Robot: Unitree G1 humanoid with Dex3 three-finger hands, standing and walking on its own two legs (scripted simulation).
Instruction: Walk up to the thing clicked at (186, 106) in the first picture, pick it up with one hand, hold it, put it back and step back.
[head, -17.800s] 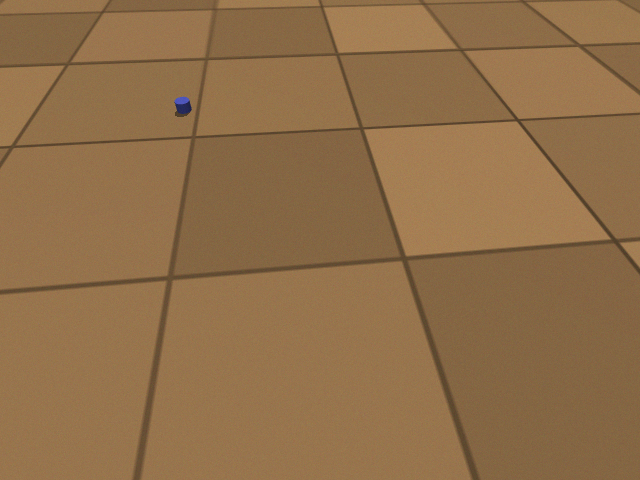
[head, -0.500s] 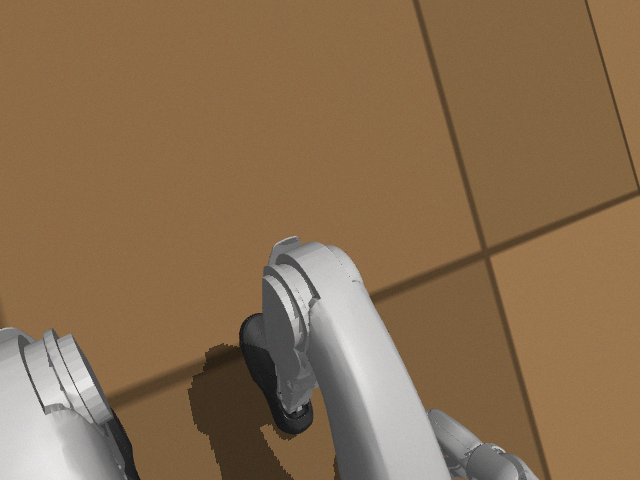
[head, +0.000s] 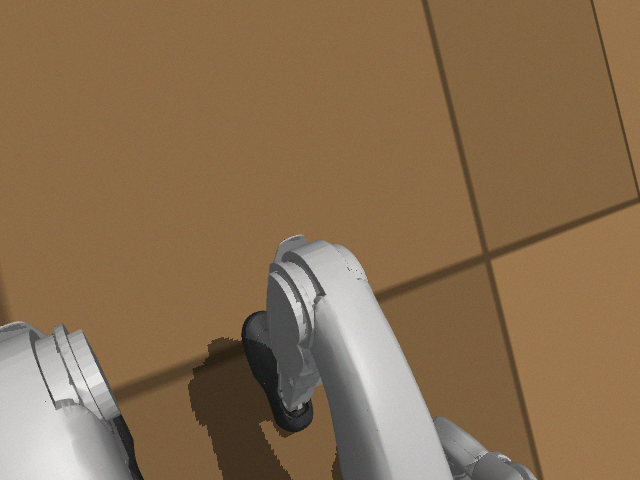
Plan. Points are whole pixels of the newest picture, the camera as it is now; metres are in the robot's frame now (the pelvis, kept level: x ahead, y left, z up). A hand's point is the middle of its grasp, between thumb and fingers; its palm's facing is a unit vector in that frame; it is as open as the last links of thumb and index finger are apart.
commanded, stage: close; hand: left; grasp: from above
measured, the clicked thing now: out of the picture +0.44 +0.33 -0.27
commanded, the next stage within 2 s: settle in 0.76 s
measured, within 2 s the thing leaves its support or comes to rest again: leaves its support in 1.16 s
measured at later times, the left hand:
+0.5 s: hand out of the picture +0.43 +0.32 -0.25, palm faces -0.42 -0.18 -0.89, open 11.1 cm
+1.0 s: hand out of the picture +0.43 +0.33 -0.25, palm faces -0.43 -0.14 -0.89, open 10.5 cm
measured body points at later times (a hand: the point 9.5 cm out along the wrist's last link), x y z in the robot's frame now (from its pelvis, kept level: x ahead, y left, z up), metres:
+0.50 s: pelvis +0.00 +0.00 +0.00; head +0.27 +0.12 +0.33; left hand +0.45 +0.33 -0.20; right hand +0.05 -0.26 -0.05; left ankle +0.06 +0.13 -0.27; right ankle +0.11 -0.12 -0.27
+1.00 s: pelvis -0.01 +0.00 +0.00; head +0.27 +0.13 +0.33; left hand +0.44 +0.33 -0.20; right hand +0.05 -0.25 -0.06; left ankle +0.06 +0.13 -0.27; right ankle +0.11 -0.12 -0.27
